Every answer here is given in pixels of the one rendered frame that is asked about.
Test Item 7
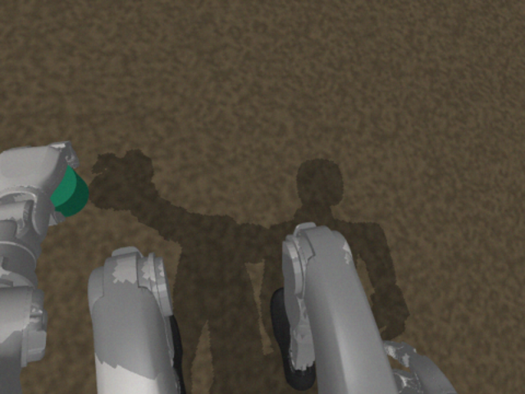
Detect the tin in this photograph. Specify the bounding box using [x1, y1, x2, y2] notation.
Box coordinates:
[50, 165, 89, 217]

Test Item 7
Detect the left robot hand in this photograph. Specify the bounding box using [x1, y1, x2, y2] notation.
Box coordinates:
[0, 140, 80, 226]

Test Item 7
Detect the left robot arm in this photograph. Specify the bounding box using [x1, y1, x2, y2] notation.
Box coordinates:
[0, 187, 52, 394]

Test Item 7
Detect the left robot foot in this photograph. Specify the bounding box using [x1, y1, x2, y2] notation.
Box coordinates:
[169, 315, 186, 394]

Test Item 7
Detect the right robot hand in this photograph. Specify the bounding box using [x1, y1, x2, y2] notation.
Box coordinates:
[382, 341, 457, 394]

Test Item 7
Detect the right robot foot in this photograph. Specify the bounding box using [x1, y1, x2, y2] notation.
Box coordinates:
[270, 287, 316, 391]

